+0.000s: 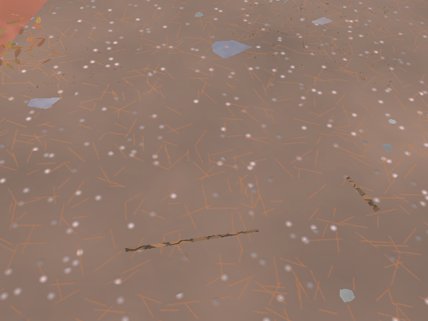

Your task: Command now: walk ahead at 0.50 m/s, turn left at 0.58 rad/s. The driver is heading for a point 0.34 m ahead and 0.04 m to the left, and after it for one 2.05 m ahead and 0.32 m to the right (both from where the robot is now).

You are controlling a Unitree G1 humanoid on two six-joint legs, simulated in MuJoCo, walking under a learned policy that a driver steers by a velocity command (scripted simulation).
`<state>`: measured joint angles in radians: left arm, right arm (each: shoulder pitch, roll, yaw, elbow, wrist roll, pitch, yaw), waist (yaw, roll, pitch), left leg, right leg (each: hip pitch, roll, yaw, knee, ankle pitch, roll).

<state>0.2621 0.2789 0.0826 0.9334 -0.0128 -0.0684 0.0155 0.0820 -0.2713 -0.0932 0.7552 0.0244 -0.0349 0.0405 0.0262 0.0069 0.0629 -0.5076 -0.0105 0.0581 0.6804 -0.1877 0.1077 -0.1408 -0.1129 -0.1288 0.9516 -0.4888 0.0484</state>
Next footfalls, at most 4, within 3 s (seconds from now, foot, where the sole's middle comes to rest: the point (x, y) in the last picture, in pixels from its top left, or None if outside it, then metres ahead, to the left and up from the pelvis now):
0.50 right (250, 308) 0.48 -0.08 -0.75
0.98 left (190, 224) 0.75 0.11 -0.75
1.44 right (274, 203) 0.84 -0.17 -0.75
1.80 left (210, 180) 0.93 0.05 -0.75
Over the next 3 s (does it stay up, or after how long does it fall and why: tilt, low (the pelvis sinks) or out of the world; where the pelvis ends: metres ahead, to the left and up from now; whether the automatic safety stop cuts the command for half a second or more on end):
stays up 0.93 -0.01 0.03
